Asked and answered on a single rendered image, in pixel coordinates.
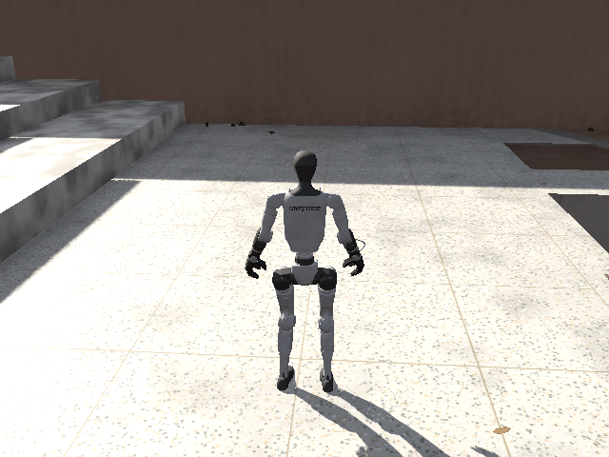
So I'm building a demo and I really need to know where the robot right upper arm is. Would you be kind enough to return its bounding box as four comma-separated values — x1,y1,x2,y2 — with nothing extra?
324,192,352,244

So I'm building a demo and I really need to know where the right robot hand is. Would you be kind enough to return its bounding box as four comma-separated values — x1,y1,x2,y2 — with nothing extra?
343,256,364,276

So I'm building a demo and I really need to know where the robot head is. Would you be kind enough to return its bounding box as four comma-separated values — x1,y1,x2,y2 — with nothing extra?
288,150,321,196

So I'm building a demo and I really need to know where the robot right forearm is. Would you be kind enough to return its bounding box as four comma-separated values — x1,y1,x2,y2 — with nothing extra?
343,229,362,261

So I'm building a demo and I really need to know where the robot left forearm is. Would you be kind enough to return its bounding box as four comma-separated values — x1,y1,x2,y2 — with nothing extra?
247,228,266,263

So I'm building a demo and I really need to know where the robot left upper arm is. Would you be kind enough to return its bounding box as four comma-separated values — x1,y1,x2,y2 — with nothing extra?
258,191,285,243

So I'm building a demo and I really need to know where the left robot hand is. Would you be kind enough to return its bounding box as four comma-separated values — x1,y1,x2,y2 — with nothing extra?
245,258,266,279

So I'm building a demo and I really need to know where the left robot foot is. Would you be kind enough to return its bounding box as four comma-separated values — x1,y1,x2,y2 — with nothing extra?
277,366,294,390

